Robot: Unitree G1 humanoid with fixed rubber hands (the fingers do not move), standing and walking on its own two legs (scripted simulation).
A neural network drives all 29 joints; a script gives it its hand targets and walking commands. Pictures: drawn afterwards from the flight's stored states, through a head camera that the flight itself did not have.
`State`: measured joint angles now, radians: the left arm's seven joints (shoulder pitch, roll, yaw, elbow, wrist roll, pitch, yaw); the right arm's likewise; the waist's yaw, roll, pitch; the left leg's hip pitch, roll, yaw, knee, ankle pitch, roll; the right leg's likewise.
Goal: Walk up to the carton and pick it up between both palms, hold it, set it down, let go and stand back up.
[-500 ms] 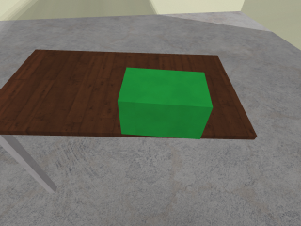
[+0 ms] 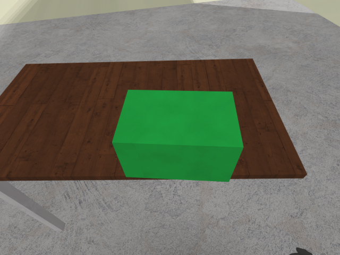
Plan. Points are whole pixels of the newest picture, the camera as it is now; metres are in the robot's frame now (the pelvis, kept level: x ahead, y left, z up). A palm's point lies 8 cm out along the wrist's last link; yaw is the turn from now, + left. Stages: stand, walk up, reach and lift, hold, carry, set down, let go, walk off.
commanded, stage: walk up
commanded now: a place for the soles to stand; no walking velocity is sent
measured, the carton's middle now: (177, 135) +0.43 -0.01 +0.03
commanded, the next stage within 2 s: reach and lift in 1.52 s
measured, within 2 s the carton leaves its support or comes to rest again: neither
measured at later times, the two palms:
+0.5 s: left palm out of the picture +0.06 +0.33 -0.09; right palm out of the picture +0.11 -0.31 -0.08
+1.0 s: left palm out of the picture +0.07 +0.32 -0.09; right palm out of the picture +0.11 -0.32 -0.08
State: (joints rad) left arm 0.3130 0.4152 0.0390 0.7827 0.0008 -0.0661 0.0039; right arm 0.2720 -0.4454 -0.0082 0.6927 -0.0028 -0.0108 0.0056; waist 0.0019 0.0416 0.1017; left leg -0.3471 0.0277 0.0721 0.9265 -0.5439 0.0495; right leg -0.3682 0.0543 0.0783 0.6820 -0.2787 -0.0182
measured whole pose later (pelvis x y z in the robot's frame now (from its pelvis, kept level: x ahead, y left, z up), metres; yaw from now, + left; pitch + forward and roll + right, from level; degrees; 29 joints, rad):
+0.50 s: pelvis -0.01 +0.00 +0.00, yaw -1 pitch -2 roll -2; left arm 0.29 0.42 0.04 0.79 0.00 -0.04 0.02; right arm 0.18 -0.44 -0.01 0.69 0.00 0.02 0.02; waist 0.00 0.04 0.12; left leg -0.38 0.05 0.08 0.79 -0.39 0.05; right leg -0.33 0.06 0.08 0.71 -0.32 -0.01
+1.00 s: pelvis -0.02 +0.00 +0.00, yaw -2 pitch -2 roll -1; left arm 0.29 0.42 0.04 0.79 0.00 -0.04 0.02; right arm 0.16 -0.44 -0.01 0.69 0.00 0.01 0.03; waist 0.00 0.03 0.10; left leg -0.37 0.06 0.09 0.76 -0.35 0.04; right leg -0.33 0.04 0.08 0.73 -0.36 0.01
